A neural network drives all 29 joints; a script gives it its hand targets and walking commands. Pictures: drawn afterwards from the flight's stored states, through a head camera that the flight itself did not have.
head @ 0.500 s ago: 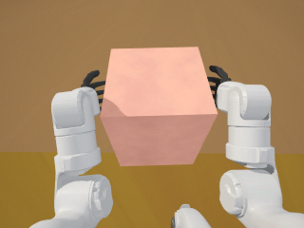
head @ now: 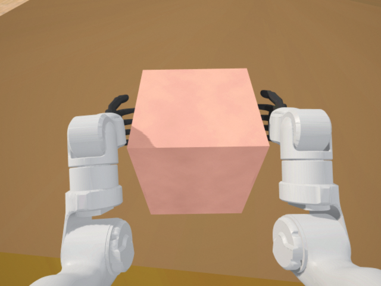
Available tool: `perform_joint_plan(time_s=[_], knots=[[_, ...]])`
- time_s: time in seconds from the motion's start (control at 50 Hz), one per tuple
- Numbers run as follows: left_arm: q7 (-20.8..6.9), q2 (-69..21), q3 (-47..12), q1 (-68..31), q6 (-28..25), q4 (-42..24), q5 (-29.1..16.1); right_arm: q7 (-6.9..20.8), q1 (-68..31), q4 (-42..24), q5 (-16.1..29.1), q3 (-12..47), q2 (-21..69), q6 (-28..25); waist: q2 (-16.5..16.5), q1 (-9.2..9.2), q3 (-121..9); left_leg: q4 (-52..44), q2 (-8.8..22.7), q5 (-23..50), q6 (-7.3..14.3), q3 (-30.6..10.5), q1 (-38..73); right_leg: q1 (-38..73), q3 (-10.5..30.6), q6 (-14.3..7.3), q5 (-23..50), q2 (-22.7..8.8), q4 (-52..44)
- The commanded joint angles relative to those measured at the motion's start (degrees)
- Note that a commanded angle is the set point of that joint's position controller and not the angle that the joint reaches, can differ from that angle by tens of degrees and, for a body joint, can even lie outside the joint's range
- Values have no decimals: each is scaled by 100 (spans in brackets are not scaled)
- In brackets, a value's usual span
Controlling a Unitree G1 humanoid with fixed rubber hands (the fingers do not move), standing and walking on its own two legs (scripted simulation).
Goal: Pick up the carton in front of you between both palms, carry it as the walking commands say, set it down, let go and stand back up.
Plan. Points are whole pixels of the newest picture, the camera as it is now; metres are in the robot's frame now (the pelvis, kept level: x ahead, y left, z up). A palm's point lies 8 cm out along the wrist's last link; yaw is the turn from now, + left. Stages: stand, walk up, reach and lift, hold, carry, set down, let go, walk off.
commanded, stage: carry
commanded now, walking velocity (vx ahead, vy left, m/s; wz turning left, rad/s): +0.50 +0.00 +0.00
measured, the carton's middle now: (195, 146) +0.39 -0.01 +0.10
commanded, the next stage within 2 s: none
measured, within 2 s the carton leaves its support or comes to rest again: neither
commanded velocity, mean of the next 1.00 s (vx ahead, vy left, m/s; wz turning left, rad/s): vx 0.50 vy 0.00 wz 0.00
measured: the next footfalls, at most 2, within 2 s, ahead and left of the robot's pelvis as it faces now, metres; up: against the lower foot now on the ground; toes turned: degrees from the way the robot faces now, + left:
right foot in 0.32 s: +0.40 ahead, -0.12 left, +0.04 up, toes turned -8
left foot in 0.76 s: +0.66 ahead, +0.09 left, +0.04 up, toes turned +7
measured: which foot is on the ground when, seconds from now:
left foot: down 0.00-0.36, up 0.38-0.74, down 0.76-1.00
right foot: up 0.00-0.30, down 0.32-0.76, up 0.78-1.00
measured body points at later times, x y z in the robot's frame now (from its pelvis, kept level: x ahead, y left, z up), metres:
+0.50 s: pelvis +0.31 -0.04 +0.06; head +0.35 -0.04 +0.51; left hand +0.68 +0.15 +0.20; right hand +0.72 -0.15 +0.21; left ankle +0.25 +0.08 -0.55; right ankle +0.36 -0.11 -0.66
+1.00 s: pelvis +0.63 +0.01 +0.09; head +0.67 +0.03 +0.54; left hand +1.01 +0.14 +0.19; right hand +0.99 -0.16 +0.19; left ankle +0.62 +0.08 -0.66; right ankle +0.67 -0.13 -0.59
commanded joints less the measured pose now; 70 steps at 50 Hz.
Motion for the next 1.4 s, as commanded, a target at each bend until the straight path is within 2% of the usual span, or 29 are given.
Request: perform_joint_plan(time_s=[0.0, 0.02, 0.06, 0.18, 0.24, 0.3, 0.32, 0.34, 0.36, 0.4, 0.42, 0.48, 0.54, 0.66, 0.72, 0.74, 0.76, 0.78, 0.84, 0.96, 1.1, 1.16, 1.18, 1.2, 1.22, 1.24, 1.3, 1.34, 1.38], knots=[[-1395, -6201, -3106, -4256, 24, -258, -2130, 1323, -4332, -535, 2874, 3399, 6123, 16, 281, -385, -2721, -1721, 1944, 2180, 1346, -3907, 4598, -3219, 297, -146, 361, 286, 2608], [-1352, -6215, -3032, -4164, 3, -264, -2025, 1366, -4690, -855, 3120, 3557, 6330, -8, 40, -308, -2664, -1639, 1802, 2331, 1141, -3385, 4377, -3227, 328, -193, 505, 172, 2412], [-1250, -6144, -2896, -4102, -27, -411, -1885, 1410, -5225, -1295, 3476, 3664, 6577, -40, 367, -141, -2742, -1849, 1620, 1523, 833, -2813, 4127, -2995, 244, -248, 661, 64, 1855], [-979, -5788, -2930, -3963, 39, -594, -1600, 1427, -4895, -1197, 3475, 3502, 6308, 69, 707, -234, -2380, -2421, 1533, 1425, 978, -1867, 3932, -3070, -234, -93, 840, -45, -38], [-1040, -5808, -3003, -3723, 67, -253, -1536, 1469, -4456, -646, 3229, 3398, 6230, 91, 915, -166, -2114, -2524, 1316, 2245, 692, -1088, 3428, -1846, -951, -158, 1285, 311, -1610], [-1177, -6060, -3057, -3691, -1, 115, -1678, 1498, -4154, -194, 3007, 3272, 6257, 40, 923, 505, -2656, -621, 1072, 5173, 192, -69, 2859, 789, -1763, -396, 1716, 1007, -2658], [-1227, -6148, -3069, -3653, -50, 228, -1798, 1496, -4188, -154, 2891, 3222, 6268, 16, 602, 774, -3238, 585, 832, 4514, -85, -50, 1717, 2579, -1009, -613, 1569, 683, -2708], [-1273, -6214, -3158, -3815, -146, 57, -1911, 1504, -4299, -298, 2816, 3165, 6280, 3, -814, 880, -3623, 2339, 284, 2638, -369, -195, 86, 3614, 2019, -1338, 99, -802, -3383], [-1321, -6396, -3281, -3994, -178, -118, -2108, 1483, -4432, -387, 2729, 3197, 6128, -9, -1375, 810, -3125, 3657, -383, -299, -309, -802, -962, 3344, 3779, -1735, 1917, -1455, -4179], [-1381, -6696, -3585, -4766, -163, -873, -2609, 1322, -4301, -469, 2569, 3010, 5976, -35, -126, 715, -2971, 4611, 56, -308, 3, -1310, -1479, 3036, 2792, -1784, 3756, -1545, -3413], [-1406, -6761, -3703, -5052, -170, -1193, -2822, 1239, -4216, -553, 2496, 2968, 5932, -23, 70, 629, -2856, 4273, 194, -174, 63, -1302, -1513, 2751, 2395, -1547, 3555, -1448, -3402], [-1445, -6838, -3836, -5472, -131, -1740, -3194, 1022, -4131, -898, 2289, 2903, 5679, 16, -239, 509, -2803, 3197, 338, 49, 57, -1115, -1336, 2321, 1747, -1237, 2813, -1247, -3686], [-1455, -6669, -3735, -5152, -14, -1621, -3138, 905, -3888, -900, 2082, 2899, 5461, 96, -340, 607, -2733, 1733, 345, 24, -27, -854, -1281, 2327, 1200, -1319, 3291, -1221, -3776], [-1533, -6540, -3516, -4304, -2, -446, -2600, 1084, -3562, -127, 2068, 3041, 5602, 141, -665, 522, -2285, -975, 14, 1789, -68, -170, 156, 2044, -35, -723, 4519, -864, -3667], [-1499, -6498, -3380, -4201, -41, -182, -2402, 1237, -3547, 200, 2258, 3027, 5850, 99, -326, 49, -2683, -1874, -185, 2280, 73, 250, 2326, 1512, -785, -229, 5268, -495, -2138], [-1480, -6411, -3323, -4096, -56, -69, -2317, 1290, -3458, 321, 2328, 2971, 5913, 76, 53, -145, -3004, -1709, 697, 1975, 170, -941, 3561, 445, -708, -48, 3615, -385, -1058], [-1468, -6508, -3234, -4047, -46, 60, -2269, 1306, -3574, 386, 2314, 2912, 5769, 24, 1516, -72, -3434, -1877, 2242, 2421, 973, -3587, 4944, -1345, -507, 184, 1084, 341, 411], [-1424, -6427, -3186, -4027, -63, 28, -2121, 1327, -3488, 411, 2396, 2954, 5957, -18, 1774, -113, -3247, -2094, 2295, 2389, 1310, -4262, 5229, -2421, -70, 82, 170, 622, 1268], [-1354, -6766, -3234, -3858, -203, -61, -2048, 1415, -3937, -309, 2726, 3198, 6454, -187, 475, -124, -2710, -2080, 1959, 3116, 885, -2942, 4351, -2679, 224, -80, 934, 27, 1023], [-1101, -6932, -3633, -3286, -533, -720, -1953, 1485, -3880, -1204, 3119, 3734, 6785, -451, 899, -52, -2748, -2521, 1664, 3161, 728, -1764, 4205, -2370, -177, 147, 1579, -8, -672], [-1227, -7004, -4269, -1992, -674, -1216, -1881, 1549, -1998, -1345, 2580, 4049, 6532, -586, 1010, 6, -2249, -2392, 1222, 4635, 338, -592, 4396, -1552, -870, 124, 3010, 258, -3107], [-1411, -6999, -4452, -1303, -668, -1429, -1914, 1559, -1105, -1513, 2294, 4192, 6419, -601, 1080, 111, -2412, -1444, 1059, 5651, 11, -125, 4193, -14, -1326, -20, 3491, 548, -4130], [-1481, -6994, -4493, -1061, -676, -1466, -1890, 1576, -798, -1545, 2234, 4263, 6388, -603, 876, 169, -2674, -726, 973, 5305, -162, 67, 3471, 1247, -1357, -111, 3468, 482, -4164], [-1554, -6955, -4486, -645, -683, -1440, -1857, 1604, -673, -1614, 2219, 4330, 6315, -611, 421, 338, -3020, 344, 920, 3428, -295, -78, 2273, 2655, -305, -277, 3409, -436, -3887], [-1591, -6747, -4470, -497, -728, -1414, -1690, 1647, -649, -1734, 2297, 4479, 6549, -570, -947, 368, -3565, 1852, 311, 1381, -465, -286, 203, 4456, 2053, -1161, 3818, -1924, -3591], [-1622, -6835, -4516, -204, -771, -1424, -1674, 1684, -474, -1821, 2294, 4535, 6484, -588, -1400, 388, -3204, 2782, -120, -501, -453, -542, -1020, 4487, 2846, -1507, 4076, -2066, -4052], [-1707, -7015, -4838, -152, -889, -2388, -1876, 1695, -100, -2233, 2347, 4788, 6708, -786, -170, 283, -2503, 2397, 629, 198, -297, -1021, -1039, 3176, 1468, -897, 4037, -1719, -4403], [-1766, -7070, -5026, 120, -929, -2714, -1980, 1627, 277, -2551, 2299, 4947, 6666, -883, -411, 255, -2356, 1608, 658, 541, -385, -814, -525, 2522, 744, -625, 3531, -1453, -4752], [-1845, -6984, -5029, 761, -935, -2833, -2020, 1553, 800, -2887, 2188, 5081, 6516, -917, -599, 253, -2238, 1016, 588, 692, -455, -587, -437, 2353, 363, -659, 3342, -1286, -4911]])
